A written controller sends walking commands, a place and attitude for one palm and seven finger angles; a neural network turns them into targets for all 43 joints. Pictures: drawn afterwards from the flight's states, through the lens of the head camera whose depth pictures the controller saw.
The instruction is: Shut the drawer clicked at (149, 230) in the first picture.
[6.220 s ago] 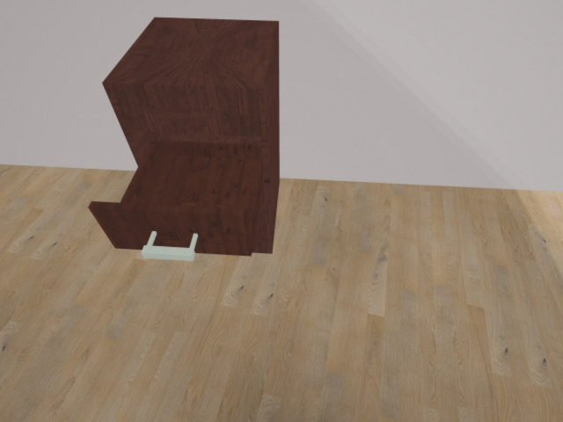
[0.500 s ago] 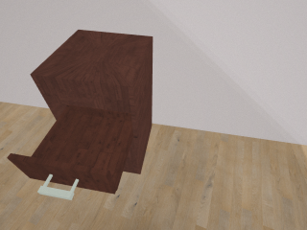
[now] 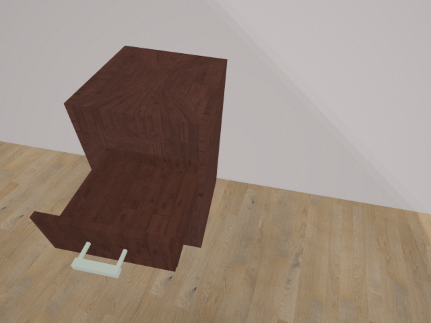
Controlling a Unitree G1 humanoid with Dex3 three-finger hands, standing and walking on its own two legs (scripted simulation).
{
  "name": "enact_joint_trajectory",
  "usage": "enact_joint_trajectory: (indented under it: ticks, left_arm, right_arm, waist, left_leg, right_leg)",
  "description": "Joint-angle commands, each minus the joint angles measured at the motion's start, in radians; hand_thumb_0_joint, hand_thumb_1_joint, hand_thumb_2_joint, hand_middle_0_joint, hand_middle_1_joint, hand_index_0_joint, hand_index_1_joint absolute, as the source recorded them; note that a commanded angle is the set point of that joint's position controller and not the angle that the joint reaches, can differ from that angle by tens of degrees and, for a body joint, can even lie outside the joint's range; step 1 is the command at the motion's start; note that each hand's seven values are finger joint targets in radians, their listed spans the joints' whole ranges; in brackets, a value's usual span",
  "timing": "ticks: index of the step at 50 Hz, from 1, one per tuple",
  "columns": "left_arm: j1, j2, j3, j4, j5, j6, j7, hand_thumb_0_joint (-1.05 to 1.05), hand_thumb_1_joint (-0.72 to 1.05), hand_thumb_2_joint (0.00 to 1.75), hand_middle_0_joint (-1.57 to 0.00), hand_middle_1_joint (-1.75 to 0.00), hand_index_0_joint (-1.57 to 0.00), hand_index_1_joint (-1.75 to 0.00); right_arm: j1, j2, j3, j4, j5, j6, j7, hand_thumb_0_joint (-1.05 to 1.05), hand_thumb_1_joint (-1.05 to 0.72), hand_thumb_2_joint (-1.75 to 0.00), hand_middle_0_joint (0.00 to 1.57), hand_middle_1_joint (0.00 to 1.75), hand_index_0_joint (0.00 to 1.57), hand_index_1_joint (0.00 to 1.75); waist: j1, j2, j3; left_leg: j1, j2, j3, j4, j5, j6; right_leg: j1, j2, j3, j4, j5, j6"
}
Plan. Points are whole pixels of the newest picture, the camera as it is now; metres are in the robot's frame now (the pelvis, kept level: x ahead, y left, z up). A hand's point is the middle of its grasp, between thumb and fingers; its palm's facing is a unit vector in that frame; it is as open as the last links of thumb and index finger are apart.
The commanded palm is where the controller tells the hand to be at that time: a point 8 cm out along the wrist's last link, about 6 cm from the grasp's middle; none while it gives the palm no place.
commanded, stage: shuffle to correct the standing spot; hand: left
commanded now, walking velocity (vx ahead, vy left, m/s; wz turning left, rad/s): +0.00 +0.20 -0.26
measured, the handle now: (100, 258) +0.32 +0.33 -0.24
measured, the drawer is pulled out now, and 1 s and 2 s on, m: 0.30 0.30 0.30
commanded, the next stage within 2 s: come to a stop and stand still in 0.80 s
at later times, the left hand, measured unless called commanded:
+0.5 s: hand out of the picture +0.00 +0.24 -0.19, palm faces -0.06 -0.97 -0.25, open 7.4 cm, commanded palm none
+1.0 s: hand out of the picture +0.07 +0.36 -0.20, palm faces -0.05 -0.97 -0.24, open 7.4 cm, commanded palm none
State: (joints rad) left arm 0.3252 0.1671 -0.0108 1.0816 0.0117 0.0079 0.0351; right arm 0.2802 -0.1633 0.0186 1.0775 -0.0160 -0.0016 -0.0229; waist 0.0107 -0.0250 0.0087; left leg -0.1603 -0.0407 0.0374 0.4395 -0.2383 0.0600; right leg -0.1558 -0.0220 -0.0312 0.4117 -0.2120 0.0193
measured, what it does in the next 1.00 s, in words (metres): steps to the left: right foot, then left foot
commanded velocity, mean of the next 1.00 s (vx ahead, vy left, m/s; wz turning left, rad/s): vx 0.01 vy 0.14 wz -0.08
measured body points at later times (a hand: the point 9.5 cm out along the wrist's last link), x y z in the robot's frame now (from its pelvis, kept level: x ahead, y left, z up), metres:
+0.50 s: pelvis -0.01 +0.06 -0.01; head +0.01 +0.05 +0.44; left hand +0.00 +0.29 -0.17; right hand -0.03 -0.17 -0.17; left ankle +0.00 +0.08 -0.74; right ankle -0.03 -0.10 -0.72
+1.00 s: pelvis +0.01 +0.16 -0.02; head +0.05 +0.18 +0.43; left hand +0.08 +0.41 -0.18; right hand +0.06 -0.10 -0.15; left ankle +0.06 +0.29 -0.74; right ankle -0.06 +0.00 -0.70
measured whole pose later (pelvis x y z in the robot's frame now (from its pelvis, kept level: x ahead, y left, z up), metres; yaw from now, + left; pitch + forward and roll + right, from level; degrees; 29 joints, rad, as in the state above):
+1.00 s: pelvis +0.01 +0.16 -0.02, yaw -7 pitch +0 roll +1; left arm 0.23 0.24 0.08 0.98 0.02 0.06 0.04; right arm 0.19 -0.20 -0.04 0.93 -0.02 0.02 0.01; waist 0.01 -0.09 0.07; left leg -0.37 0.05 0.07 0.65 -0.28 -0.02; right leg -0.39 -0.12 0.02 0.99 -0.58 0.04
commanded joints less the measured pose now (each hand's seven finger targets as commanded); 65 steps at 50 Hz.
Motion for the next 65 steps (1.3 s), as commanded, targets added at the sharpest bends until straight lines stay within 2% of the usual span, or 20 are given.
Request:
enact_joint_trajectory:
  ticks: [1, 13, 18, 20, 24, 29, 30, 31, 32, 33, 36, 43, 45, 46, 48, 50, 59, 62, 64, 65]
  left_arm:
    - [0.052, 0.093, 0.018, -0.033, 0.009, -0.012, 0.013, 0.0, 0.9, 0.9, -0.2, -0.3, -0.2, -0.3]
    - [0.081, 0.118, 0.061, -0.079, 0.016, 0.008, 0.028, 0.0, 0.9, 0.9, -0.2, -0.3, -0.2, -0.3]
    - [0.084, 0.093, 0.069, -0.105, 0.019, 0.019, 0.035, 0.0, 0.9, 0.9, -0.2, -0.3, -0.2, -0.3]
    - [0.114, 0.072, 0.065, -0.099, 0.022, 0.021, 0.035, 0.0, 0.9, 0.9, -0.2, -0.3, -0.2, -0.3]
    - [0.087, 0.066, 0.068, -0.101, 0.021, 0.023, 0.035, 0.0, 0.9, 0.9, -0.2, -0.3, -0.2, -0.3]
    - [0.132, 0.041, 0.061, -0.091, 0.013, 0.013, 0.038, 0.0, 0.9, 0.9, -0.2, -0.3, -0.2, -0.3]
    - [0.183, 0.053, 0.065, -0.083, 0.013, 0.006, 0.043, 0.0, 0.9, 0.9, -0.2, -0.3, -0.2, -0.3]
    - [0.21, 0.119, 0.077, -0.082, 0.021, -0.004, 0.052, 0.0, 0.9, 0.9, -0.2, -0.3, -0.2, -0.3]
    - [0.181, 0.174, 0.089, -0.094, 0.022, -0.011, 0.055, 0.0, 0.9, 0.9, -0.2, -0.3, -0.2, -0.3]
    - [0.153, 0.184, 0.095, -0.105, 0.019, -0.018, 0.061, 0.0, 0.9, 0.9, -0.2, -0.3, -0.2, -0.3]
    - [0.015, 0.178, 0.103, -0.14, 0.027, -0.029, 0.058, 0.0, 0.9, 0.9, -0.2, -0.3, -0.2, -0.3]
    - [-0.056, 0.272, 0.134, -0.162, 0.028, -0.008, 0.012, 0.0, 0.9, 0.9, -0.2, -0.3, -0.2, -0.3]
    - [-0.056, 0.228, 0.123, -0.177, 0.019, 0.008, 0.004, 0.0, 0.9, 0.9, -0.2, -0.3, -0.2, -0.3]
    - [-0.062, 0.144, 0.107, -0.197, 0.012, 0.018, 0.001, 0.0, 0.9, 0.9, -0.2, -0.3, -0.2, -0.3]
    - [-0.081, 0.082, 0.086, -0.204, 0.007, 0.032, 0.009, 0.0, 0.9, 0.9, -0.2, -0.3, -0.2, -0.3]
    - [-0.04, 0.087, 0.08, -0.145, 0.012, 0.023, -0.002, 0.0, 0.9, 0.9, -0.2, -0.3, -0.2, -0.3]
    - [-0.04, 0.109, 0.066, -0.138, 0.014, 0.045, -0.034, 0.0, 0.9, 0.9, -0.2, -0.3, -0.2, -0.3]
    - [0.058, 0.103, 0.067, -0.111, 0.017, 0.034, -0.028, 0.0, 0.9, 0.9, -0.2, -0.3, -0.2, -0.3]
    - [0.022, 0.17, 0.066, -0.114, 0.019, 0.022, -0.012, 0.0, 0.9, 0.9, -0.2, -0.3, -0.2, -0.3]
    - [0.0, 0.167, 0.063, -0.122, 0.015, 0.014, -0.008, 0.0, 0.9, 0.9, -0.2, -0.3, -0.2, -0.3]
  right_arm:
    - [0.045, -0.132, -0.034, -0.034, 0.005, -0.002, -0.004, 0.0, -0.9, -0.9, 0.2, 0.3, 0.2, 0.3]
    - [0.101, -0.118, -0.063, -0.099, -0.009, 0.036, 0.009, 0.0, -0.9, -0.9, 0.2, 0.3, 0.2, 0.3]
    - [0.116, -0.134, -0.073, -0.125, -0.013, 0.042, 0.011, 0.0, -0.9, -0.9, 0.2, 0.3, 0.2, 0.3]
    - [0.077, -0.147, -0.076, -0.144, -0.01, 0.038, 0.011, 0.0, -0.9, -0.9, 0.2, 0.3, 0.2, 0.3]
    - [0.047, -0.129, -0.066, -0.156, -0.011, 0.034, 0.007, 0.0, -0.9, -0.9, 0.2, 0.3, 0.2, 0.3]
    - [0.045, -0.125, -0.06, -0.139, -0.006, 0.037, 0.005, 0.0, -0.9, -0.9, 0.2, 0.3, 0.2, 0.3]
    - [0.035, -0.125, -0.061, -0.146, -0.001, 0.038, 0.008, 0.0, -0.9, -0.9, 0.2, 0.3, 0.2, 0.3]
    - [0.035, -0.089, -0.062, -0.162, 0.011, 0.039, 0.009, 0.0, -0.9, -0.9, 0.2, 0.3, 0.2, 0.3]
    - [-0.011, -0.094, -0.07, -0.181, 0.0, 0.037, 0.008, 0.0, -0.9, -0.9, 0.2, 0.3, 0.2, 0.3]
    - [-0.027, -0.112, -0.075, -0.182, -0.009, 0.046, 0.011, 0.0, -0.9, -0.9, 0.2, 0.3, 0.2, 0.3]
    - [-0.035, -0.1, -0.08, -0.183, -0.01, 0.056, 0.035, 0.0, -0.9, -0.9, 0.2, 0.3, 0.2, 0.3]
    - [0.011, -0.095, -0.083, -0.17, 0.008, 0.034, 0.046, 0.0, -0.9, -0.9, 0.2, 0.3, 0.2, 0.3]
    - [0.094, -0.186, -0.105, -0.151, 0.004, 0.02, 0.042, 0.0, -0.9, -0.9, 0.2, 0.3, 0.2, 0.3]
    - [0.145, -0.292, -0.128, -0.151, -0.002, 0.01, 0.035, 0.0, -0.9, -0.9, 0.2, 0.3, 0.2, 0.3]
    - [0.1, -0.289, -0.12, -0.167, -0.008, 0.013, 0.01, 0.0, -0.9, -0.9, 0.2, 0.3, 0.2, 0.3]
    - [-0.051, -0.204, -0.088, -0.173, -0.016, 0.001, -0.001, 0.0, -0.9, -0.9, 0.2, 0.3, 0.2, 0.3]
    - [0.013, -0.226, -0.096, -0.099, -0.023, 0.013, -0.021, 0.0, -0.9, -0.9, 0.2, 0.3, 0.2, 0.3]
    - [-0.009, -0.195, -0.091, -0.095, -0.011, 0.021, -0.014, 0.0, -0.9, -0.9, 0.2, 0.3, 0.2, 0.3]
    - [-0.018, -0.092, -0.064, -0.101, 0.001, 0.023, -0.006, 0.0, -0.9, -0.9, 0.2, 0.3, 0.2, 0.3]
    - [-0.019, -0.085, -0.058, -0.093, -0.003, 0.025, -0.005, 0.0, -0.9, -0.9, 0.2, 0.3, 0.2, 0.3]
  waist:
    - [0.0, 0.052, 0.106]
    - [-0.006, -0.01, 0.077]
    - [-0.006, 0.081, 0.085]
    - [0.01, 0.16, 0.057]
    - [0.002, 0.094, 0.065]
    - [0.03, 0.021, 0.026]
    - [0.058, -0.016, -0.002]
    - [0.058, -0.212, -0.008]
    - [0.057, -0.242, 0.046]
    - [0.043, -0.123, 0.045]
    - [0.003, -0.126, 0.067]
    - [-0.006, -0.149, -0.009]
    - [-0.04, 0.056, -0.08]
    - [-0.066, 0.384, -0.109]
    - [-0.061, 0.212, -0.07]
    - [-0.004, 0.215, -0.051]
    - [-0.039, 0.117, -0.003]
    - [0.004, 0.018, -0.014]
    - [-0.016, -0.193, 0.032]
    - [-0.016, -0.149, 0.01]
  left_leg:
    - [-0.126, 0.132, -0.114, -0.134, -0.033, -0.026]
    - [-0.144, 0.107, -0.058, -0.01, -0.133, -0.022]
    - [-0.175, 0.18, -0.143, -0.137, -0.24, -0.009]
    - [-0.179, 0.246, -0.193, -0.216, -0.203, 0.032]
    - [-0.126, 0.274, -0.175, -0.211, 0.016, 0.092]
    - [-0.091, 0.234, -0.081, -0.065, 0.297, 0.028]
    - [-0.151, 0.204, -0.061, 0.022, 0.281, -0.013]
    - [-0.34, 0.109, 0.019, 0.202, 0.071, -0.086]
    - [-0.456, 0.033, 0.026, 0.431, -0.27, -0.152]
    - [-0.439, 0.064, -0.08, 0.616, -0.262, -0.139]
    - [-0.472, 0.109, -0.117, 0.693, -0.177, -0.103]
    - [-0.101, 0.026, 0.118, 0.142, -0.009, -0.132]
    - [0.12, 0.107, 0.055, 0.051, 0.273, -0.105]
    - [0.175, 0.354, -0.274, -0.026, 0.619, 0.013]
    - [-0.068, 0.412, -0.279, -0.128, 0.326, 0.118]
    - [-0.106, 0.328, -0.234, -0.138, 0.109, 0.082]
    - [-0.076, 0.395, -0.254, -0.163, 0.138, 0.082]
    - [-0.199, 0.288, -0.13, -0.058, 0.021, -0.001]
    - [-0.27, 0.104, 0.042, 0.109, -0.152, -0.083]
    - [-0.196, 0.1, 0.035, 0.192, -0.19, -0.084]
  right_leg:
    - [-0.023, -0.092, 0.098, -0.057, 0.021, -0.052]
    - [-0.18, -0.138, 0.214, -0.012, -0.153, -0.118]
    - [-0.224, -0.054, 0.116, 0.151, -0.142, -0.097]
    - [-0.197, -0.006, 0.011, 0.319, -0.135, -0.064]
    - [-0.276, -0.037, -0.011, 0.501, -0.255, -0.045]
    - [-0.085, -0.068, -0.056, 0.14, -0.126, -0.042]
    - [0.026, -0.115, -0.003, 0.022, -0.01, -0.069]
    - [0.157, -0.334, 0.284, -0.066, 0.116, -0.162]
    - [0.116, -0.532, 0.471, -0.112, 0.37, -0.287]
    - [0.048, -0.533, 0.379, -0.112, 0.435, -0.317]
    - [0.014, -0.405, 0.159, -0.061, 0.497, -0.218]
    - [-0.078, -0.274, -0.001, 0.085, 0.377, -0.1]
    - [-0.216, -0.181, -0.061, 0.311, 0.144, -0.03]
    - [-0.401, -0.032, -0.108, 0.55, -0.413, 0.033]
    - [-0.335, -0.037, 0.049, 0.793, -0.46, -0.008]
    - [-0.326, -0.059, 0.065, 0.746, -0.285, -0.011]
    - [-0.156, -0.008, 0.033, 0.248, -0.241, -0.032]
    - [0.051, -0.012, 0.036, -0.046, -0.019, -0.044]
    - [-0.009, -0.201, 0.261, -0.18, -0.047, -0.133]
    - [-0.085, -0.231, 0.261, -0.202, -0.089, -0.176]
